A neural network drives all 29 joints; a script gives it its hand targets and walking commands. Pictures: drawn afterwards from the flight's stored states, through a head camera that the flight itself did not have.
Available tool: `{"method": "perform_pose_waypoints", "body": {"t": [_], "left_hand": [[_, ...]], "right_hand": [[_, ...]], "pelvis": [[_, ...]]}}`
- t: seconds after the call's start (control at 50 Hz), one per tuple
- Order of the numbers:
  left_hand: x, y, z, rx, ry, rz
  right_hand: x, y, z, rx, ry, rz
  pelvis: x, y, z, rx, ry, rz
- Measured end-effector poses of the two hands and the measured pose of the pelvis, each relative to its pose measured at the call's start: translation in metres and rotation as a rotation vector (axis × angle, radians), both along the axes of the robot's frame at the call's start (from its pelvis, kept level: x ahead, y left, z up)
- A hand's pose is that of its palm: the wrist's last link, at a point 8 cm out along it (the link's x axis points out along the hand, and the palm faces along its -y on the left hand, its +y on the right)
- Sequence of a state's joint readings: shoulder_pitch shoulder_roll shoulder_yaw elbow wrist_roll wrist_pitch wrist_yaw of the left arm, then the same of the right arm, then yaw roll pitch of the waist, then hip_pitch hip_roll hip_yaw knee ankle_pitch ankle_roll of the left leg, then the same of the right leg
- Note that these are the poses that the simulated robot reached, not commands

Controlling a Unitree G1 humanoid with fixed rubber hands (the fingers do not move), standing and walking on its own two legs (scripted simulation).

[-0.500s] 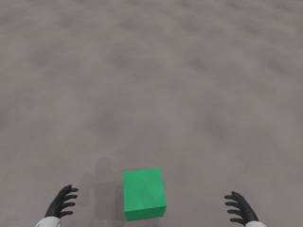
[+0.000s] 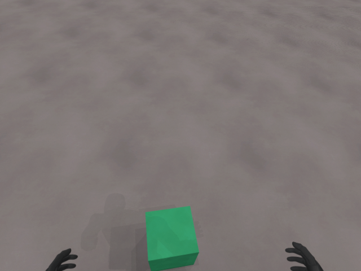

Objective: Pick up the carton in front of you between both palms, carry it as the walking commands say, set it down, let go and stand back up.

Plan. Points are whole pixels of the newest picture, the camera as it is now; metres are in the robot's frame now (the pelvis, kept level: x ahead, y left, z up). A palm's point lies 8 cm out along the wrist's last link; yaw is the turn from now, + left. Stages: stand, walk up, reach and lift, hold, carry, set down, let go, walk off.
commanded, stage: stand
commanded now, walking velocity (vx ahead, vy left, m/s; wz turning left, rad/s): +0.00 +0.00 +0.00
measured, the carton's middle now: (170, 239) +0.36 +0.02 -0.65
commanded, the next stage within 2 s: none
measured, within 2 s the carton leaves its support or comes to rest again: neither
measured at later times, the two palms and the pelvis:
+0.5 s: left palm out of the picture +0.08 +0.30 -0.11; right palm out of the picture +0.09 -0.30 -0.09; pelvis -0.01 +0.00 +0.00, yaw +0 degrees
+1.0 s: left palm out of the picture +0.07 +0.31 -0.11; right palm out of the picture +0.08 -0.31 -0.09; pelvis -0.02 +0.00 +0.01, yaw +1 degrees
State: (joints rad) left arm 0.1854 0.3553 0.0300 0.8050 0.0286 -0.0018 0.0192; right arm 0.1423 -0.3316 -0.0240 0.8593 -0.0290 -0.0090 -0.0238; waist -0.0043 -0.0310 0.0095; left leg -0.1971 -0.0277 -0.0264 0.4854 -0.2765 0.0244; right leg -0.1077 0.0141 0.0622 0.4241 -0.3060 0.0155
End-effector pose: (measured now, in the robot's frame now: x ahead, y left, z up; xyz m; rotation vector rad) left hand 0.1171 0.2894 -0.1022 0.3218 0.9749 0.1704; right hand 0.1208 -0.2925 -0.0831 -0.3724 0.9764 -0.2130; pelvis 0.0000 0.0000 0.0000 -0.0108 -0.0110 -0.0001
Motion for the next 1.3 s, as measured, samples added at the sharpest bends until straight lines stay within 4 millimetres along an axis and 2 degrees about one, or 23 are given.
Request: {"method": "perform_pose_waypoints", "body": {"t": [0.34,0.56,1.1,1.3], "left_hand": [[-0.018,0.008,-0.002,0.022,0.071,0.017],[-0.038,0.011,-0.005,0.026,0.121,0.037],[-0.051,0.018,-0.002,0.039,0.142,0.055],[-0.063,0.021,-0.003,0.034,0.162,0.062]], "right_hand": [[-0.021,-0.005,-0.008,0.007,0.08,-0.028],[-0.034,-0.012,-0.01,0.0,0.12,-0.032],[-0.039,-0.018,-0.008,-0.007,0.128,-0.027],[-0.049,-0.022,-0.007,-0.019,0.151,-0.025]], "pelvis": [[-0.006,0.001,0.004,0.001,-0.014,0.001],[-0.012,-0.001,0.005,0.001,-0.017,0.011],[-0.021,-0.002,0.007,-0.004,-0.025,0.022],[-0.025,-0.001,0.007,-0.001,-0.022,0.015]]}}
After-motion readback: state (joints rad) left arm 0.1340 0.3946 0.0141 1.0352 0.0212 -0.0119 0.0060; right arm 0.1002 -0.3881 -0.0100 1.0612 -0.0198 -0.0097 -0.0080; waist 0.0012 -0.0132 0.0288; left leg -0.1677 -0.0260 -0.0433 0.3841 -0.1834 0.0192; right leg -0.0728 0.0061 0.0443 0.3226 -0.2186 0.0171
